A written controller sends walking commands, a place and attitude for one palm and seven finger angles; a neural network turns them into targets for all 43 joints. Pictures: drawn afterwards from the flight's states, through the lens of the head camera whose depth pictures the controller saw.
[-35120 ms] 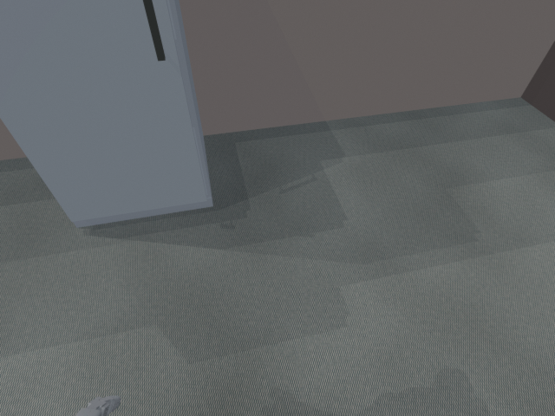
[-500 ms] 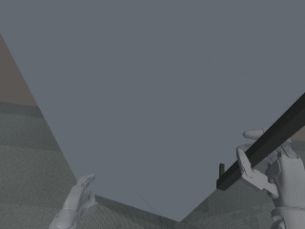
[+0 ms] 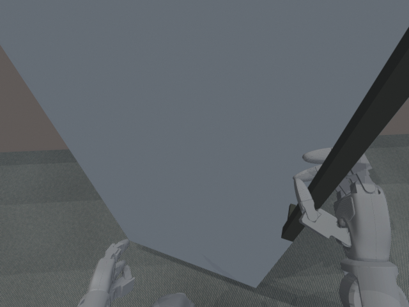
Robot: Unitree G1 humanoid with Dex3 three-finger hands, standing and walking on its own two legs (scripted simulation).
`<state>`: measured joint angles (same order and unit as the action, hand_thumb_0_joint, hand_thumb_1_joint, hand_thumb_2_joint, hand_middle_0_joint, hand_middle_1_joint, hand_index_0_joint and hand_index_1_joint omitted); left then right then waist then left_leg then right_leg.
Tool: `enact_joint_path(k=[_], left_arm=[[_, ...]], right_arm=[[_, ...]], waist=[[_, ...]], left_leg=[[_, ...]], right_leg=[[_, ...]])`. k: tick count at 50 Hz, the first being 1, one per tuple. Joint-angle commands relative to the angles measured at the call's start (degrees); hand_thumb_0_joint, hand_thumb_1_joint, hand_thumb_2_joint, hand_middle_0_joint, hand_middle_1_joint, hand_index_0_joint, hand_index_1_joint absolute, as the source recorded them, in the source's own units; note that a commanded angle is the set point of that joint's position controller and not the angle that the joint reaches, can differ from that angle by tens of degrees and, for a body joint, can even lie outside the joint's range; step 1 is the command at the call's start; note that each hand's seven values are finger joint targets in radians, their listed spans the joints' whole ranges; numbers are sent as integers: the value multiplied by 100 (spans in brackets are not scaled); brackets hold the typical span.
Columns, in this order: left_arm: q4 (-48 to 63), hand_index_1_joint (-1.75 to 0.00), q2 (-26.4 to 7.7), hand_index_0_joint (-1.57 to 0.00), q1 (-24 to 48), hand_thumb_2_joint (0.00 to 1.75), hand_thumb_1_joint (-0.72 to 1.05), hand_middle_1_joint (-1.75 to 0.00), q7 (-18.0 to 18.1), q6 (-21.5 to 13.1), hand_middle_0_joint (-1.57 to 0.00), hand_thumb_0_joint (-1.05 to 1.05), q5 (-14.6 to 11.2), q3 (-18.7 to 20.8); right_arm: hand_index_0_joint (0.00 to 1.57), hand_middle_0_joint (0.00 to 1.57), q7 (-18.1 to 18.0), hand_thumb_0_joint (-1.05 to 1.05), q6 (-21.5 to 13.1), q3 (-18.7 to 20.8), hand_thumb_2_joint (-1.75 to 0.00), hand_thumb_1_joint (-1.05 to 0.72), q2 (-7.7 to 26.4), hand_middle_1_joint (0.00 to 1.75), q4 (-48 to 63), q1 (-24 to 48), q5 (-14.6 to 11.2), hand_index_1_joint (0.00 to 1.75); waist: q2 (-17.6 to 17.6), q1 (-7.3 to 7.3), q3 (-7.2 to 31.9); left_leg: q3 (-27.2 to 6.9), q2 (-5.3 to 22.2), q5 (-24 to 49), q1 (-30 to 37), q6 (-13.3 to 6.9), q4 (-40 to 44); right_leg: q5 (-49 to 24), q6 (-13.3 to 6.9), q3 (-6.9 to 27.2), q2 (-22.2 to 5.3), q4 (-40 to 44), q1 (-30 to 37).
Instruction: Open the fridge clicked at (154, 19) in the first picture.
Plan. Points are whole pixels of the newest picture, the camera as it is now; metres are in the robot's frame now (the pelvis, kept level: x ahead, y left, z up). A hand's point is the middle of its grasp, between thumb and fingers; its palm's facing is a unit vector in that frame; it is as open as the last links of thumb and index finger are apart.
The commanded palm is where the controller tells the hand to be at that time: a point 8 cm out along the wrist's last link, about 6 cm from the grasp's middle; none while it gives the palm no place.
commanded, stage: walk backward, drawing the door open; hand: right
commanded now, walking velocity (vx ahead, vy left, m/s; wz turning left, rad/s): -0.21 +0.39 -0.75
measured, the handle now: (329, 162) +0.28 -0.12 +0.22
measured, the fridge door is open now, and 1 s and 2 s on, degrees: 23 58 75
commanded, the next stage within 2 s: stop walking and hold the door back in 1.38 s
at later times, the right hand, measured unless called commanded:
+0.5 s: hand out of the picture +0.10 -0.03 +0.18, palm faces +0.32 +0.92 -0.22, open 6.9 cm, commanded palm +0.05 -0.07 +0.18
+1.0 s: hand out of the picture -0.01 +0.11 +0.18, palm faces +0.75 +0.61 -0.25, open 6.8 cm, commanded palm -0.07 +0.10 +0.18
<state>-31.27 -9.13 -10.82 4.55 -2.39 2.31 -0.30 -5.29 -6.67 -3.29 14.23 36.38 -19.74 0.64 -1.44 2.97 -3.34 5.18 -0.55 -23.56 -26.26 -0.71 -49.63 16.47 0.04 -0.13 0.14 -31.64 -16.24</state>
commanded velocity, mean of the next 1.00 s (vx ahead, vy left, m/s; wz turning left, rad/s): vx -0.19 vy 0.34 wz -0.73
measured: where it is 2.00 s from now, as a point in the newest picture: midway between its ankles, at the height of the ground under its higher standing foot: outside the picture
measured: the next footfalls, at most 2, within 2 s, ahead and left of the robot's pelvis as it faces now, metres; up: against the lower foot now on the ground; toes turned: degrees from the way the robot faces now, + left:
left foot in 0.28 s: +0.01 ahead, +0.22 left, +0.00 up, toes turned -13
right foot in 0.54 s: -0.13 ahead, +0.07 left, +0.00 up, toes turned -27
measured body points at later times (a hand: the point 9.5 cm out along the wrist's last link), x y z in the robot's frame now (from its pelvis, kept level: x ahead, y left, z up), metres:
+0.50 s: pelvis -0.10 +0.16 +0.00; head -0.06 +0.15 +0.45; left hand +0.15 +0.32 -0.08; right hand +0.08 -0.07 +0.19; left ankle -0.02 +0.23 -0.73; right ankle -0.15 +0.08 -0.70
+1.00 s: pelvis -0.11 +0.40 +0.00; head -0.08 +0.38 +0.45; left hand +0.18 +0.46 -0.09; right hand -0.06 +0.08 +0.19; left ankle +0.02 +0.46 -0.73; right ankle -0.18 +0.31 -0.63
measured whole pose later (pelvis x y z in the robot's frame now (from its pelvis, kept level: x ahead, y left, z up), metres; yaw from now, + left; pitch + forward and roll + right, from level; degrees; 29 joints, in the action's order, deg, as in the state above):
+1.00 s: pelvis -0.11 +0.40 +0.00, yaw -44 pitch -4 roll +0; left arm -38.0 -10.6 -6.0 4.3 -5.5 0.6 2.6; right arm -3.7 -5.6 7.0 13.8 28.3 -10.4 -0.7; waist 0.1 2.4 -9.0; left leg 4.8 4.4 -12.7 -16.2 0.3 -32.8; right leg 30.5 2.1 -2.5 -0.8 -72.0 -30.5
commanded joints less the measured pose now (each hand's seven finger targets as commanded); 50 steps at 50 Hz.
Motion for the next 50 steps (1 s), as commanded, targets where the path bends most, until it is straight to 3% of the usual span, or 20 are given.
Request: enact_joint_path(k=[1,5,11,13,15,16,18,23,25,26,27,29,34,39,41,42,43,44,46,50], left_arm=[[643,-30,-539,-20,532,90,90,-30,-83,-676,-20,0,88,172],[429,-30,-594,-20,663,90,90,-30,-179,-830,-20,0,-57,299],[292,-30,-567,-20,938,90,90,-30,-139,-880,-20,0,-83,284],[215,-30,-406,-20,827,90,90,-30,-166,-850,-20,0,-130,249],[220,-30,-188,-20,974,90,90,-30,-162,-716,-20,0,-154,195],[218,-30,-321,-20,1140,90,90,-30,-82,-673,-20,0,-138,283],[325,-30,-274,-20,1146,90,90,-30,4,-582,-20,0,-146,313],[520,-30,-264,-20,733,90,90,-30,112,-735,-20,0,-21,191],[493,-30,-425,-20,267,90,90,-30,131,-843,-20,0,-39,248],[593,-30,-736,-20,258,90,90,-30,123,-900,-20,0,25,402],[484,-30,-833,-20,156,90,90,-30,50,-910,-20,0,66,451],[541,-30,-795,-20,399,90,90,-30,-62,-938,-20,0,80,479],[206,-30,-806,-20,599,90,90,-30,-173,-1063,-20,0,-98,563],[312,-30,-779,-20,817,90,90,-30,-122,-870,-20,0,-254,460],[231,-30,-533,-20,853,90,90,-30,-108,-840,-20,0,-285,410],[233,-30,-283,-20,925,90,90,-30,-101,-795,-20,0,-288,355],[280,-30,-275,-20,1124,90,90,-30,-30,-835,-20,0,-258,386],[168,-30,-294,-20,1110,90,90,-30,4,-853,-20,0,-118,336],[304,-30,-361,-20,1172,90,90,-30,9,-706,-20,0,-163,405],[574,-30,-323,-20,990,90,90,-30,55,-590,-20,0,-126,295]], right_arm=[[45,45,-43,0,-711,601,-90,-90,507,140,1956,949,220,140],[45,45,-111,0,-533,335,-90,-90,97,140,1515,1149,98,140],[45,45,-136,0,-515,568,-90,-90,270,140,1302,1372,-10,140],[45,45,-129,0,-592,697,-90,-90,417,140,1444,1433,-32,140],[45,45,-122,0,-580,1098,-90,-90,872,140,1777,1749,-38,140],[45,45,-122,0,-533,1488,-90,-90,995,140,1523,1735,0,140],[45,45,57,0,-401,1209,-90,-90,607,140,1497,1640,74,140],[45,45,185,0,-533,867,-90,-90,238,140,1349,1548,-39,140],[45,45,200,0,-554,565,-90,-90,102,140,1277,1710,-106,140],[45,45,222,0,-633,396,-90,-90,90,140,1402,2047,-71,140],[45,45,224,0,-728,351,-90,-90,175,140,1229,2115,119,140],[45,45,261,0,-905,613,-90,-90,407,140,1546,2443,192,140],[45,45,226,0,-710,626,-90,-90,38,140,957,2123,57,140],[45,45,60,0,-543,1065,-90,-90,454,140,696,2182,-22,140],[45,45,31,0,-541,1255,-90,-90,634,140,811,2230,-20,140],[45,45,10,0,-493,1506,-90,-90,956,140,957,2184,-20,140],[45,45,-2,0,-556,1878,-90,-90,1262,140,1127,2221,24,140],[45,45,-66,0,-562,1998,-90,-90,1265,140,955,2218,51,140],[45,45,90,0,-565,1856,-90,-90,1099,140,1292,2220,-40,140],[45,45,128,0,-597,1656,-90,-90,741,140,1133,1817,-185,140]], waist=[[999,-243,1124],[1249,-262,1325],[1717,-194,1181],[628,-207,1317],[-1096,-224,1332],[-1305,-466,1479],[-1119,-328,1266],[-653,-246,1282],[133,64,1425],[1374,141,1255],[1603,16,1459],[855,62,1481],[1319,-208,1166],[1744,-203,999],[346,-263,1103],[-1339,-304,1104],[-2133,-458,1053],[-1063,-429,927],[-1075,-322,1061],[-937,-320,991]], left_leg=[[-1009,107,-456,-1497,282,-1800],[-734,-95,474,178,266,-304],[-489,-309,274,1884,320,2082],[-533,-6,1280,1959,193,3493],[-1025,1345,1998,1090,-430,3697],[-1136,1789,1356,830,-754,3730],[-728,1631,2167,1152,-850,3207],[-209,1355,3753,1942,-903,2325],[49,886,3024,961,-492,834],[183,174,616,-1162,64,-460],[-487,36,-1097,-2021,278,-1431],[-929,166,-840,-2335,231,-1794],[-909,249,845,263,307,-451],[-101,-363,383,2299,467,1463],[-295,67,545,2319,361,2850],[-1090,1120,139,1755,-36,3645],[-2063,2069,647,1083,-667,3767],[-1931,2291,1951,1040,-954,3512],[-1271,2004,1547,1282,-955,3086],[-36,1607,1944,1475,-807,2814]], right_leg=[[-5021,-946,2727,-2216,1195,1895],[-2521,-502,1589,-1327,1439,864],[161,-591,1992,-1138,1723,-309],[175,-220,1285,-378,820,16],[1000,158,-119,377,-1907,-166],[1424,85,-4,276,-3280,-480],[1343,105,70,-21,-4152,-1051],[955,102,-397,-244,-948,-444],[-585,29,-22,-469,1032,1043],[-3248,-282,2117,-1925,1552,2498],[-6036,-714,3774,-3132,1322,3292],[-6207,-1233,3432,-3006,866,3255],[-2369,-418,1084,-1694,1083,600],[1270,-454,1289,-1215,1445,-949],[1515,-161,749,-404,83,-818],[1598,172,-143,255,-2011,-894],[2078,123,-48,270,-4170,-1326],[2106,98,167,137,-4800,-1609],[1607,170,-15,-173,-5209,-1553],[1580,127,-606,-271,-2603,-459]])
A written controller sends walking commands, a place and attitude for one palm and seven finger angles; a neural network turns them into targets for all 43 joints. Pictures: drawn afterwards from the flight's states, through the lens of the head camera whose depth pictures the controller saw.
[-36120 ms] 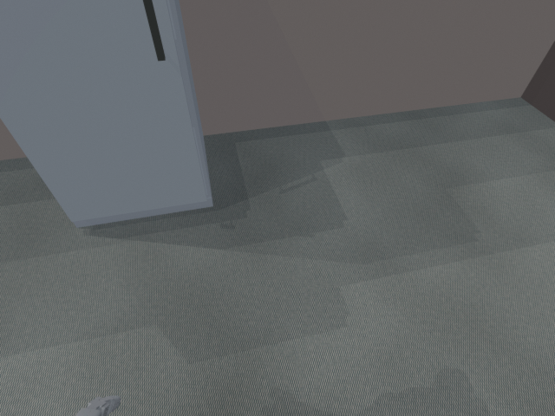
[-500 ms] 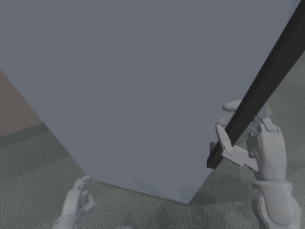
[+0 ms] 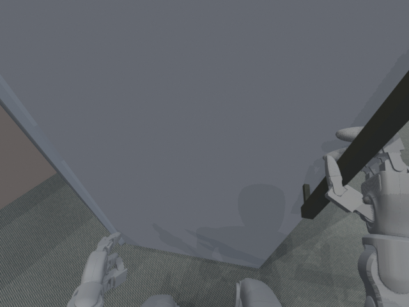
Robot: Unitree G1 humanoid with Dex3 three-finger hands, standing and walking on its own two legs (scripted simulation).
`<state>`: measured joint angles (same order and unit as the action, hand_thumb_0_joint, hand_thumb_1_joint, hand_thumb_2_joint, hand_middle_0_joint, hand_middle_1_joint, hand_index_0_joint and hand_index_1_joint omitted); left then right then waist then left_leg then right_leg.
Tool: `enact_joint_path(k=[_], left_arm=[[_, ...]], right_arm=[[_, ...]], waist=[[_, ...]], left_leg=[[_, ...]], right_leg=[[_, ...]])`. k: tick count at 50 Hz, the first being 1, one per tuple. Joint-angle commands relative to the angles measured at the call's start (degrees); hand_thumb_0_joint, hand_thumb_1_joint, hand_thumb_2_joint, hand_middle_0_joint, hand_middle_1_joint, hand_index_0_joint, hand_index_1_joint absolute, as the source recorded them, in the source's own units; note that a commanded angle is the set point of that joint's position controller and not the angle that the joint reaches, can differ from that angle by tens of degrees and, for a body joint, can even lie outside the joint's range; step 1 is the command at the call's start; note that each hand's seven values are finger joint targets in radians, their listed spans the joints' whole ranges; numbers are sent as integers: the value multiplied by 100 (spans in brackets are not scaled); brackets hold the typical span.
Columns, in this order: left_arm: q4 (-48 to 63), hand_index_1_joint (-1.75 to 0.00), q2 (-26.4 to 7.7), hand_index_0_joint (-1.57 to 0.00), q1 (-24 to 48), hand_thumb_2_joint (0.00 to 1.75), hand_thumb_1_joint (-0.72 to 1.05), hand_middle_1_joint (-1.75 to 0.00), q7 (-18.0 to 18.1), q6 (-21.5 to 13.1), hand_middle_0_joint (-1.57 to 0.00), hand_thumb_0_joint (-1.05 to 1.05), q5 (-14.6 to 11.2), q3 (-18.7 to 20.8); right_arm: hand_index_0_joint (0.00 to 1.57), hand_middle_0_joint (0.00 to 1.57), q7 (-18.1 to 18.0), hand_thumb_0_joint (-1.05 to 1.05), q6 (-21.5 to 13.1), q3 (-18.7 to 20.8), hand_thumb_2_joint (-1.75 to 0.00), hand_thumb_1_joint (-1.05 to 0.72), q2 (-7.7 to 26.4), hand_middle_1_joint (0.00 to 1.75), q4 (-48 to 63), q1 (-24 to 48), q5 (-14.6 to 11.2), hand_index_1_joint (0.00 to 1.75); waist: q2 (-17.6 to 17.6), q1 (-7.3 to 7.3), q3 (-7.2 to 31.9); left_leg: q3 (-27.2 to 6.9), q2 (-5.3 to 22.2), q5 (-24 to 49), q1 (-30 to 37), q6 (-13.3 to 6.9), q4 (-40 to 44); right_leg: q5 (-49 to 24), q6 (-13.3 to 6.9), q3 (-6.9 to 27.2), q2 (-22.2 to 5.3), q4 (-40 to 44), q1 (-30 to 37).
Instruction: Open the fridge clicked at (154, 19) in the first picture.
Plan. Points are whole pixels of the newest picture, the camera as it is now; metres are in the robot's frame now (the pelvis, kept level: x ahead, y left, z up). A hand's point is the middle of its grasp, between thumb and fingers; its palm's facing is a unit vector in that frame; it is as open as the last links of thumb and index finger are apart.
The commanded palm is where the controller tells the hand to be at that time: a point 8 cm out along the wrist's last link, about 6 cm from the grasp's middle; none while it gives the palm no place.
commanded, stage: walk backward, drawing the door open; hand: right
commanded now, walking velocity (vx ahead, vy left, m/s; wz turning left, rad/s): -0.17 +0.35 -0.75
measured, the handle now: (356, 139) +0.32 -0.16 +0.22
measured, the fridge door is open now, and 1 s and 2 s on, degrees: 58 75 74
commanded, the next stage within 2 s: stop walking and hold the door back in 0.38 s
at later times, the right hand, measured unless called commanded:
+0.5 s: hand out of the picture +0.12 -0.08 +0.18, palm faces +0.56 +0.78 -0.28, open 6.7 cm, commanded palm +0.08 -0.12 +0.17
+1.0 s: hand (307, 299) +0.13 -0.08 +0.18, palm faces +0.57 +0.80 -0.20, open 5.9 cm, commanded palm +0.09 -0.12 +0.17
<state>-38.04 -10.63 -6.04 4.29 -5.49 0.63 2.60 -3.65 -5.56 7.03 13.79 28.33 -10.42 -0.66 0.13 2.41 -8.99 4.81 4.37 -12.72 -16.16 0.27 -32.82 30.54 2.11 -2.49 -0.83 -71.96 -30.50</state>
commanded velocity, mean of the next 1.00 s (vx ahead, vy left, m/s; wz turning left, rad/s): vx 0.02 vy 0.06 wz -0.34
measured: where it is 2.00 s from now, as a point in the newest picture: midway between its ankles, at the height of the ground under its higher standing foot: outside the picture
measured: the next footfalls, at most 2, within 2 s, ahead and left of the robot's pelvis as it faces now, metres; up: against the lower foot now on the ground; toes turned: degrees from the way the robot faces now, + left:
right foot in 0.12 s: +0.00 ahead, -0.06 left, +0.00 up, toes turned -13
left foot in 0.46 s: +0.04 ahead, +0.32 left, +0.00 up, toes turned -18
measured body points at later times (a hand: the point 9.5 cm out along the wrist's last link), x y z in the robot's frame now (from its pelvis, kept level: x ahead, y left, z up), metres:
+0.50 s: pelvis -0.06 +0.19 +0.00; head -0.03 +0.17 +0.44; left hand +0.18 +0.31 -0.10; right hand +0.08 -0.12 +0.19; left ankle +0.00 +0.33 -0.73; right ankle -0.06 -0.02 -0.70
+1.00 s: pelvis -0.15 +0.23 +0.01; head -0.12 +0.22 +0.46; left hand +0.10 +0.35 -0.09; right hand +0.09 -0.12 +0.20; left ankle -0.06 +0.33 -0.68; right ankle -0.17 +0.14 -0.73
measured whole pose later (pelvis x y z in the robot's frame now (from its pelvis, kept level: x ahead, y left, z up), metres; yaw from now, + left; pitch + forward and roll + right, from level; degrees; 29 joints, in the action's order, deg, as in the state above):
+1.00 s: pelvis -0.15 +0.23 +0.01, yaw -30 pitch -2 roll +2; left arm -37.1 -10.9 -10.8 4.0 -3.5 -1.5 -1.6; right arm -5.4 -7.4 2.3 14.9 -16.7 27.6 -1.6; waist 2.7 -0.1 -5.8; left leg 4.9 1.6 -23.7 -23.7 1.2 -49.6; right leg 13.1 -2.3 -1.9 -1.6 -27.9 -12.9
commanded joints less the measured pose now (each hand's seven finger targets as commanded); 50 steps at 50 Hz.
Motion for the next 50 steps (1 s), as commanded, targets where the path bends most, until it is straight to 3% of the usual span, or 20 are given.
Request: enact_joint_path(k=[1,4,6,7,8,9,13,19,21,23,25,27,30,38,40,42,43,45,47,50], left_arm=[[1273,-30,-229,-20,397,90,90,-30,110,-310,-20,0,53,17],[1213,-30,-459,-20,-207,90,90,-30,181,-449,-20,0,67,105],[1248,-30,-754,-20,-216,90,90,-30,109,-529,-20,0,202,159],[1147,-30,-831,-20,-113,90,90,-30,67,-553,-20,0,218,197],[1144,-30,-656,-20,-9,90,90,-30,7,-605,-20,0,187,193],[1200,-30,-735,-20,99,90,90,-30,-4,-652,-20,0,161,243],[923,-30,-695,-20,-59,90,90,-30,-96,-626,-20,0,55,251],[1075,-30,-692,-20,180,90,90,-30,-37,-561,-20,0,-34,98],[1038,-30,-504,-20,186,90,90,-30,-43,-555,-20,0,-38,65],[1042,-30,-164,-20,405,90,90,-30,-16,-493,-20,0,-76,21],[916,-30,-203,-20,251,90,90,-30,-32,-498,-20,0,130,-147],[791,-30,-377,-20,384,90,90,-30,78,-351,-20,0,-8,13],[758,-30,-540,-20,255,90,90,-30,216,-207,-20,0,-25,-80],[889,-30,-789,-20,131,90,90,-30,120,5,-20,0,-38,-96],[833,-30,-835,-20,-2,90,90,-30,103,79,-20,0,-31,-89],[996,-30,-1088,-20,144,90,90,-30,108,28,-20,0,-12,-58],[971,-30,-957,-20,110,90,90,-30,82,30,-20,0,-74,-91],[844,-30,-750,-20,17,90,90,-30,33,9,-20,0,-176,-161],[707,-30,-949,-20,-139,90,90,-30,52,-48,-20,0,-228,-68],[691,-30,-974,-20,-199,90,90,-30,66,-29,-20,0,-223,-125]], right_arm=[[45,45,-32,0,-674,560,-90,-90,730,140,1954,896,-83,140],[45,45,1,0,-615,67,-90,-90,462,140,1887,1009,-106,140],[45,45,57,0,-832,-113,-90,-90,503,140,2005,1340,110,140],[45,45,62,0,-959,229,-90,-90,844,140,1908,1382,228,140],[45,45,161,0,-1003,221,-90,-90,834,140,2460,1658,176,140],[45,45,163,0,-1038,444,-90,-90,1113,140,2875,1931,174,140],[45,45,84,0,-681,73,-90,-90,415,140,1869,984,110,140],[45,45,-152,0,-628,520,-90,-90,792,140,1613,749,-12,140],[45,45,-177,0,-683,642,-90,-90,921,140,1684,728,3,140],[45,45,-223,0,-632,1225,-90,-90,1605,140,1981,644,29,140],[45,45,-361,0,-534,1498,-90,-90,1714,140,1131,818,33,140],[45,45,-303,0,-451,1082,-90,-90,1204,140,285,1736,-42,140],[45,45,-437,0,-588,1349,-90,-90,1564,140,-1055,2358,-141,140],[45,45,-410,0,-663,551,-90,-90,1306,140,-1907,4595,-94,140],[45,45,-395,0,-658,481,-90,-90,1293,140,-1998,4991,-123,140],[45,45,-370,0,-805,206,-90,-90,962,140,-1949,5652,-152,140],[45,45,-371,0,-793,96,-90,-90,934,140,-2124,5981,-117,140],[45,45,-337,0,-739,22,-90,-90,1011,140,-2593,6505,-15,140],[45,45,-279,0,-655,50,-90,-90,1014,140,-3135,6712,-60,140],[45,45,-198,0,-502,-25,-90,-90,929,140,-3581,6598,-133,140]], waist=[[-1133,-225,1577],[152,117,1621],[1704,-22,1614],[998,-105,1708],[797,-22,1825],[1520,-81,1837],[1558,-162,1595],[1710,-192,1492],[710,-269,1657],[-2068,-370,1705],[-1065,-277,1548],[-1324,-135,1688],[-903,-210,1624],[-1345,-437,1791],[-583,-261,2073],[1767,-267,1991],[2129,-262,1835],[1285,-98,1808],[530,-192,1862],[615,-250,2047]], left_leg=[[-104,1128,766,324,-884,1092],[152,661,206,-890,-480,-657],[-440,-259,-2170,-2985,243,-2991],[-828,-199,-1776,-3068,237,-3358],[-986,-159,-1432,-2794,263,-3511],[-999,-172,-1468,-2785,318,-3654],[-673,-289,-191,-1150,323,-2498],[26,-851,-957,708,362,-198],[-94,-583,-396,1322,294,1219],[-1865,1385,243,605,-611,1962],[-2163,2121,2116,581,-1095,1521],[-1601,1678,1942,721,-772,1233],[-948,1539,2402,988,-577,1134],[-1485,1806,475,1018,-667,1588],[-1092,1337,-167,673,-386,912],[144,-55,-888,-741,149,-942],[204,-241,-1824,-1209,150,-1853],[-395,-113,-1674,-1640,87,-2638],[-379,-66,-1128,-1354,96,-1996],[98,-403,-857,-195,92,-842]], right_leg=[[171,-125,-318,-190,2068,1235],[-1328,-254,103,-540,4945,2905],[-4927,-1001,4294,-3206,5789,4018],[-5839,-1429,3914,-3325,5522,4147],[-5440,-1306,3418,-2924,5378,3801],[-5068,-1199,3291,-2664,5326,3647],[-3122,-555,1262,-1576,5368,2377],[-294,-646,1481,-1266,5775,1116],[-366,-391,1134,-608,4667,934],[511,23,94,426,850,144],[555,-21,474,34,-540,-713],[-267,95,604,-55,-1192,-599],[-806,33,368,-36,210,-182],[-579,-284,-91,76,3736,1194],[-1182,-380,-172,201,5067,2148],[-1133,-965,1597,-1268,5818,2893],[-2138,-1381,2276,-1877,5822,2842],[-1990,-1673,2631,-2061,5775,2833],[-2348,-1534,1837,-1767,5328,2843],[-1942,-1154,1058,-1321,5188,2428]])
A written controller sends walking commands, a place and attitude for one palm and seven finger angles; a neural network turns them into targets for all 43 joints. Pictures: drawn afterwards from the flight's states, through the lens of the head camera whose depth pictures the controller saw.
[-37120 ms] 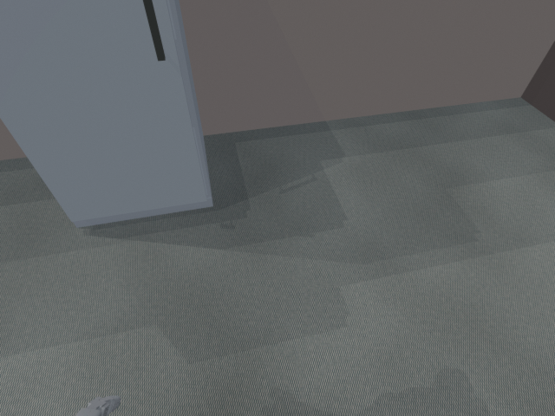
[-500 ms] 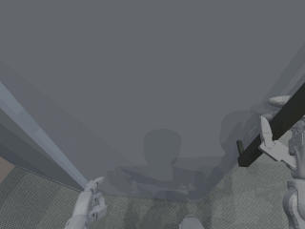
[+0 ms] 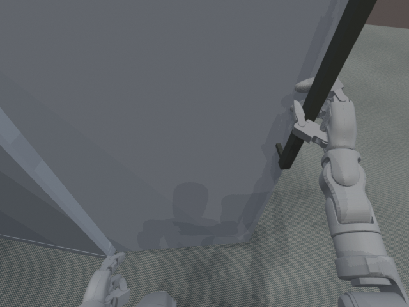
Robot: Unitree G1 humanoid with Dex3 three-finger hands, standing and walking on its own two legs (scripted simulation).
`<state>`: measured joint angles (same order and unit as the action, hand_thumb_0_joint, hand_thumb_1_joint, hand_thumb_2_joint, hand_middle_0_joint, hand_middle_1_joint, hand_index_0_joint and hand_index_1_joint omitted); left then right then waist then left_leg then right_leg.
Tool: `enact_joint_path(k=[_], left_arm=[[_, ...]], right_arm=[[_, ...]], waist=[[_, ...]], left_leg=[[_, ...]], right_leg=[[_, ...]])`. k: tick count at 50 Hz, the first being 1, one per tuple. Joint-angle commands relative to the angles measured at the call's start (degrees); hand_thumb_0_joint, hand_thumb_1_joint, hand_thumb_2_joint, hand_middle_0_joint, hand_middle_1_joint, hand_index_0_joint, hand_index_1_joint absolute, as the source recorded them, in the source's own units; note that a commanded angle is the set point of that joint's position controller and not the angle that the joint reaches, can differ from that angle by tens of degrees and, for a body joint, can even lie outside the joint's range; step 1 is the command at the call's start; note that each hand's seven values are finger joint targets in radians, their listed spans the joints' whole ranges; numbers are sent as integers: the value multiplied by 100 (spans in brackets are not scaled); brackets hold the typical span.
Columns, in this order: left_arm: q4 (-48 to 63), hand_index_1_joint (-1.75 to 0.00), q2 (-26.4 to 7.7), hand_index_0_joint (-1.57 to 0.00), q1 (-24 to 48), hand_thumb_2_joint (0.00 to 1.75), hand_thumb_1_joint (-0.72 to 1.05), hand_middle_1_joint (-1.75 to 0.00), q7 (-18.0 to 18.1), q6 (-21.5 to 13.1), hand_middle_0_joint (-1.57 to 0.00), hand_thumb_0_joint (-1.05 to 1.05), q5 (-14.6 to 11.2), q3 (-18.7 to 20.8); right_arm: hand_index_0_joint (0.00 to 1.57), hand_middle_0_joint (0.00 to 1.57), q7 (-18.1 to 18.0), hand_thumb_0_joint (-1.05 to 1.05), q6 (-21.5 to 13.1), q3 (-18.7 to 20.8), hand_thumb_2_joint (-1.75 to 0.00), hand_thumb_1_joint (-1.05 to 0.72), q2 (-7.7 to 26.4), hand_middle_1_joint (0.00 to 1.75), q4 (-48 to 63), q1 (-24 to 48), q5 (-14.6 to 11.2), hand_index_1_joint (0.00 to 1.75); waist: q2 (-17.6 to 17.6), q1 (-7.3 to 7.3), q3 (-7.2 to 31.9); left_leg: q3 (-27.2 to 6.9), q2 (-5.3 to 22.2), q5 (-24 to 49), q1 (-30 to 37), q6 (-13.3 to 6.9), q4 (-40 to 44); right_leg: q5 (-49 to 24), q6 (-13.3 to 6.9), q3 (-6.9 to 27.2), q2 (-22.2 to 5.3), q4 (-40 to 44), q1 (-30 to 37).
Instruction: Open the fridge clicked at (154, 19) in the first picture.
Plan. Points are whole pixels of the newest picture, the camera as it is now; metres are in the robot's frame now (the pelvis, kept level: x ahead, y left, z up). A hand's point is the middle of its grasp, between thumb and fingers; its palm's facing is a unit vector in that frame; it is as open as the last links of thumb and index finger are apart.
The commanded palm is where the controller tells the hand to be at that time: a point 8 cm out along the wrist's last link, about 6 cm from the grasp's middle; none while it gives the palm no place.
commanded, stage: stop walking and hold the door back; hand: right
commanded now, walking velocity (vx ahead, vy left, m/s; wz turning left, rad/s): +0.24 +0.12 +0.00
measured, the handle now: (310, 90) +0.44 -0.15 +0.21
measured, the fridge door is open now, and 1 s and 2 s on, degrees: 75 74 75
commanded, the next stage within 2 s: loosen the grip on the handle in 0.74 s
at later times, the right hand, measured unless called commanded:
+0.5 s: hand (297, 114) +0.42 -0.14 +0.17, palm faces +0.01 +0.99 -0.12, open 5.8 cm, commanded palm +0.39 -0.19 +0.15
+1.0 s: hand (303, 123) +0.39 -0.14 +0.17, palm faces +0.00 +1.00 -0.08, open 7.3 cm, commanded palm +0.36 -0.19 +0.16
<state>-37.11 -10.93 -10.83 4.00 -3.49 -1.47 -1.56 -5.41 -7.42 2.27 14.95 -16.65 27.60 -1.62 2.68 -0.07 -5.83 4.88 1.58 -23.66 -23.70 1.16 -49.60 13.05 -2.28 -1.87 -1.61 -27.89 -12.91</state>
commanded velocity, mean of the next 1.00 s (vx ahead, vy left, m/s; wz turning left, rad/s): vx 0.02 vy -0.01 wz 0.00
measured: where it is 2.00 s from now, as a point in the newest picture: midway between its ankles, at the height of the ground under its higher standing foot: outside the picture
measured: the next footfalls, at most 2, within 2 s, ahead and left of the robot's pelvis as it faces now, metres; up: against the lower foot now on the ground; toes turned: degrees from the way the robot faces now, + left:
left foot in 0.12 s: +0.05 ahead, +0.12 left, +0.00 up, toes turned +7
right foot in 0.42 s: +0.11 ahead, -0.13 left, +0.00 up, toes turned +6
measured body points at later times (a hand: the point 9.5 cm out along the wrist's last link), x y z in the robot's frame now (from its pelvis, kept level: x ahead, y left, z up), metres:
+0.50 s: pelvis +0.02 -0.03 -0.01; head +0.04 -0.03 +0.44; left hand +0.13 +0.26 -0.10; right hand +0.41 -0.19 +0.18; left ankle +0.01 +0.12 -0.74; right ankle +0.07 -0.14 -0.74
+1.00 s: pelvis +0.01 -0.02 -0.01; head -0.01 -0.02 +0.44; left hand +0.15 +0.22 -0.09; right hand +0.39 -0.20 +0.18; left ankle +0.01 +0.12 -0.74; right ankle +0.07 -0.14 -0.74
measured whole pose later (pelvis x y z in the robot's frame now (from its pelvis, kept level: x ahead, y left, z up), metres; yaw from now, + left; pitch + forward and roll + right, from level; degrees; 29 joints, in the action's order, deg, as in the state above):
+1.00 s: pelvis +0.01 -0.02 -0.01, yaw +5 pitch -1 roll +0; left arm -37.5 -11.9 -11.8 1.3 -7.3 -1.1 -1.2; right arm 1.3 -7.9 8.6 12.7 -21.4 24.6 -5.3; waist 0.0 0.4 1.0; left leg 1.5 2.9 -14.6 -14.5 1.3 -30.6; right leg 10.4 0.8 -4.7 -3.0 -28.6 -16.5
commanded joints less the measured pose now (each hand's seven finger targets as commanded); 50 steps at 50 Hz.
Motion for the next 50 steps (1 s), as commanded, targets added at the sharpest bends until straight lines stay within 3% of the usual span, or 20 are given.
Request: enact_joint_path(k=[1,4,5,6,7,9,13,17,19,22,23,25,32,41,42,43,44,45,47,50], left_arm=[[595,-30,-894,-20,325,90,90,-30,98,-240,-20,0,-6,236],[533,-30,-916,-20,366,90,90,-30,158,-201,-20,0,51,163],[522,-30,-855,-20,373,90,90,-30,169,-173,-20,0,68,172],[552,-30,-766,-20,328,90,90,-30,186,-125,-20,0,82,202],[584,-30,-833,-20,428,90,90,-30,208,-159,-20,0,86,245],[417,-30,-850,-20,329,90,90,-30,149,-252,-20,0,36,303],[383,-30,-778,-20,316,90,90,-30,200,-246,-20,0,116,166],[549,-30,-768,-20,396,90,90,-30,213,-289,-20,0,146,203],[579,-30,-820,-20,432,90,90,-30,210,-279,-20,0,131,266],[768,-30,-949,-20,556,90,90,-30,98,-280,-20,0,61,328],[793,-30,-952,-20,532,90,90,-30,58,-267,-20,0,30,347],[821,-30,-870,-20,567,90,90,-30,55,-303,-20,0,86,292],[939,-30,-785,-20,466,90,90,-30,13,-249,-20,0,101,274],[636,-30,-727,-20,494,90,90,-30,163,-122,-20,0,109,174],[874,-30,-835,-20,567,90,90,-30,-26,-269,-20,0,243,602],[604,-30,-703,-20,336,90,90,-30,-127,-601,-20,0,149,377],[621,-30,-939,-20,-232,90,90,-30,-166,-666,-20,0,-129,570],[642,-30,-857,-20,-91,90,90,-30,-182,-676,-20,0,-62,484],[643,-30,-934,-20,165,90,90,-30,-190,-683,-20,0,50,406],[738,-30,-905,-20,215,90,90,-30,-271,-725,-20,0,44,342]], right_arm=[[45,45,19,0,-314,301,-90,-90,666,140,853,2900,-63,140],[45,45,17,0,-278,651,-90,-90,1174,140,538,2854,-30,140],[45,45,2,0,-293,864,-90,-90,1426,140,498,2809,-21,140],[45,45,-18,0,-284,1085,-90,-90,1719,140,475,2810,0,140],[45,45,-34,0,-290,1328,-90,-90,1901,140,459,2825,-50,140],[45,45,-3,0,-217,1248,-90,-90,1662,140,311,2548,-63,140],[45,45,26,0,-441,1581,-90,-90,1798,140,383,2283,-74,140],[45,45,36,0,-517,1599,-90,-90,1633,140,903,1560,-141,140],[45,45,48,0,-545,1384,-90,-90,1400,140,1310,1478,-188,140],[45,45,119,0,-660,911,-90,-90,846,140,1766,1517,-176,140],[45,45,143,0,-643,944,-90,-90,867,140,1681,1345,-178,140],[45,45,163,0,-726,780,-90,-90,776,140,2255,1379,-109,140],[45,45,134,0,-602,481,-90,-90,576,140,2591,897,-80,140],[45,45,34,0,-419,551,-90,-90,775,140,1461,1486,-123,140],[45,45,146,0,-524,2749,-90,-90,3747,140,2176,4921,602,140],[45,45,481,0,-61,964,-84,-78,852,140,-692,2911,420,140],[45,45,557,0,-150,1008,-78,-66,552,140,260,1499,-269,140],[45,45,728,0,-240,685,-73,-54,-192,140,621,730,-348,140],[45,45,783,0,-495,1310,-61,-30,518,140,914,973,-741,140],[45,45,534,0,-1001,786,-43,7,320,140,790,1441,-361,140]], waist=[[501,-1,1785],[325,-37,1879],[-411,-84,1941],[-1594,-56,1822],[-1695,-170,1518],[-1366,-68,1815],[-1326,-75,1752],[-1386,-112,1724],[-968,54,1742],[367,-49,1943],[143,-64,1892],[913,26,1944],[-39,69,2304],[-407,54,1842],[-2064,-373,1193],[-1442,401,2965],[-218,-42,3222],[306,-85,3228],[872,-267,3014],[-462,55,1695]], left_leg=[[147,-186,266,818,-13,1207],[-177,-44,260,2050,-140,2322],[-1026,476,-86,2651,-403,2788],[-2628,1530,-288,2985,-942,3318],[-3227,2169,603,2865,-1286,3572],[-2656,1994,1070,2841,-1187,3235],[-1193,1473,2454,2422,-900,2921],[-857,1175,2827,2139,-666,2687],[-701,972,2499,1770,-430,2416],[-308,82,1467,1180,-7,1834],[-361,-53,1363,1271,1,1939],[-156,-93,1250,1289,0,1564],[-468,229,2745,1684,-82,2128],[-677,333,1863,1135,-50,2680],[-1146,395,3198,1372,-76,3214],[-126,-196,3646,1544,-404,1684],[83,-150,2771,1228,-339,1716],[67,-190,2527,879,-263,1770],[-79,-158,2012,808,-273,2106],[-92,-214,1260,531,-213,2216]], right_leg=[[97,-680,1021,-1254,765,596],[776,-417,837,-1036,216,-291],[852,-241,561,-778,-563,-986],[1295,105,-45,-123,-1685,-1915],[1735,227,120,38,-2833,-2349],[1478,253,529,-63,-3340,-2210],[800,291,119,-99,-2365,-1495],[263,264,-347,81,-542,-401],[-690,278,-305,42,296,385],[-2068,-170,771,-1037,367,843],[-2138,-215,762,-1066,268,687],[-2567,-297,871,-1149,454,653],[-2015,142,87,-690,-55,644],[-890,147,-3,-509,103,567],[-844,61,-81,-451,-332,-72],[-2077,174,74,117,678,617],[-2828,467,55,-113,344,1463],[-3278,574,111,-160,53,1718],[-1949,543,81,-61,64,1727],[-316,275,45,-42,144,337]])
